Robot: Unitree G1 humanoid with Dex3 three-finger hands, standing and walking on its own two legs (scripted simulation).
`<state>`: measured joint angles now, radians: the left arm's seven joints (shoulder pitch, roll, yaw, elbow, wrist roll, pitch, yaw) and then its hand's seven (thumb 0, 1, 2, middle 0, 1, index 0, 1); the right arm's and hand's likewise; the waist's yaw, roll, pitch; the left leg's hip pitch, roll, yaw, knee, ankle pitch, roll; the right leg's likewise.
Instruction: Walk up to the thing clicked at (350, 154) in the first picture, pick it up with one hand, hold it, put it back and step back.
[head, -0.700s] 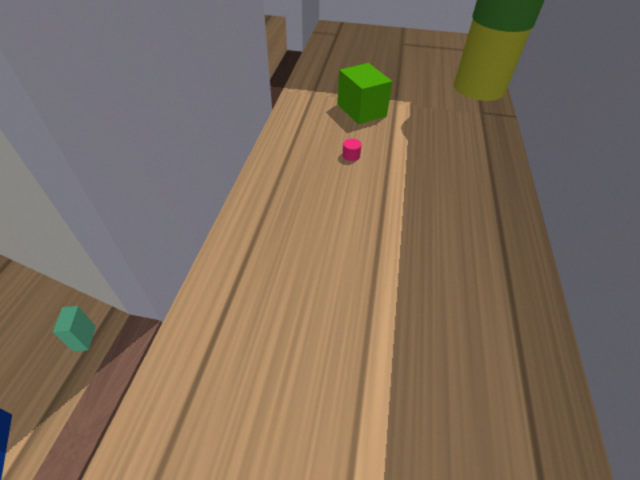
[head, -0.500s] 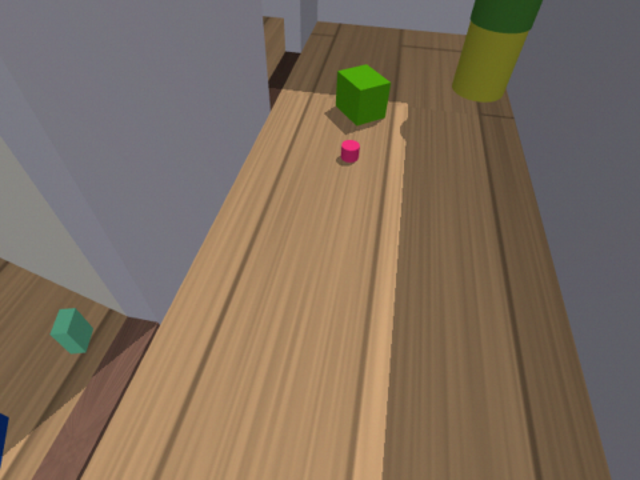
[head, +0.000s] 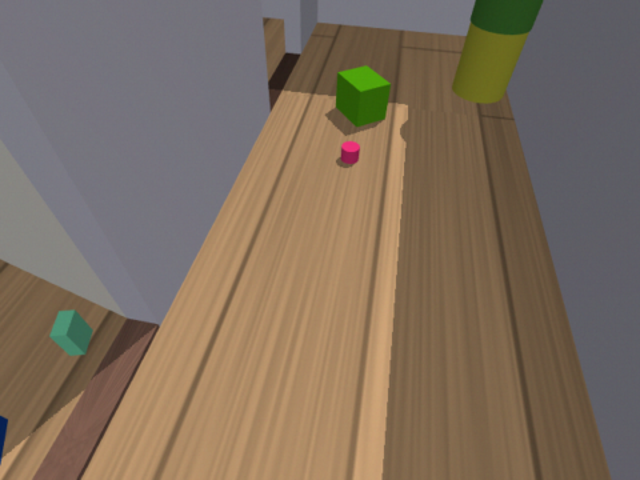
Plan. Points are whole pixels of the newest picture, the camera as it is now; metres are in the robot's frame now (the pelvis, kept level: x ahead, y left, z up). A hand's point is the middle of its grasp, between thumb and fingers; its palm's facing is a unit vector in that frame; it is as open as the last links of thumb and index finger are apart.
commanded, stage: stand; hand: left
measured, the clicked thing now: (350, 152) +1.71 -0.22 -0.74
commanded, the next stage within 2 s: walk up in 0.42 s
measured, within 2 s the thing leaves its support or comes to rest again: neither
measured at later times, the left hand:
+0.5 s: hand out of the picture +0.08 +0.25 -0.15, palm faces -0.06 -0.94 -0.32, open 7.4 cm
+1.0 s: hand (226, 430) +0.22 +0.14 -0.14, palm faces -0.12 -0.92 -0.37, open 7.4 cm
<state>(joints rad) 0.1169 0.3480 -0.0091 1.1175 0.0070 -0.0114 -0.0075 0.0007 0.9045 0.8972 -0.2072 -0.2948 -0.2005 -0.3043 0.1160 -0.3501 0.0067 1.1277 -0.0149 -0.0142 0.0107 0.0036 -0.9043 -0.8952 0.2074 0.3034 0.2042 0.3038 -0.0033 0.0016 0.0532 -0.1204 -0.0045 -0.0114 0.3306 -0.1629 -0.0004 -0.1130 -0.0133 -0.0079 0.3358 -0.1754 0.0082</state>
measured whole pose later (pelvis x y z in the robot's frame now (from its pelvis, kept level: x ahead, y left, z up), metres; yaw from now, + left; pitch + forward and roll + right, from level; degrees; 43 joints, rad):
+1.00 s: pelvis +0.16 -0.13 -0.01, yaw -11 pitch -3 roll -1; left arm 0.35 0.38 0.06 0.96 0.00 -0.07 -0.07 0.00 0.90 0.90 -0.21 -0.30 -0.20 -0.30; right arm 0.19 -0.42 -0.05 0.96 -0.03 -0.04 0.09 0.01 -0.91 -0.90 0.21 0.30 0.20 0.30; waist 0.05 0.07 0.04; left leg -0.50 0.08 0.04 1.00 -0.27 0.02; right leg -0.14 0.03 -0.06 0.45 -0.26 -0.05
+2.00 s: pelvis +0.66 -0.26 -0.01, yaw -15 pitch -2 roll -1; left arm 0.35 0.38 0.04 0.88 0.00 -0.10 -0.05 0.00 0.90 0.90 -0.21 -0.30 -0.20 -0.31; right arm 0.27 -0.44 -0.06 0.87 -0.02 -0.03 0.08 0.00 -0.91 -0.90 0.21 0.30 0.20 0.30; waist 0.02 0.07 0.07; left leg -0.55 0.09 -0.04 0.88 -0.19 0.00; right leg -0.15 0.00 -0.08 0.42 -0.24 -0.03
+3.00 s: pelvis +1.03 -0.30 -0.01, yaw -15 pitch -3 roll -1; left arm 0.30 0.40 0.04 0.84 0.01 -0.08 -0.05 0.00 0.90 0.90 -0.21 -0.30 -0.20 -0.30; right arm 0.30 -0.44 -0.06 0.87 -0.02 -0.03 0.08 0.00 -0.91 -0.90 0.21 0.30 0.20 0.30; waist 0.01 0.05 0.08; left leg -0.47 0.10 -0.01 0.76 -0.26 0.00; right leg -0.19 -0.03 -0.09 0.48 -0.23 -0.03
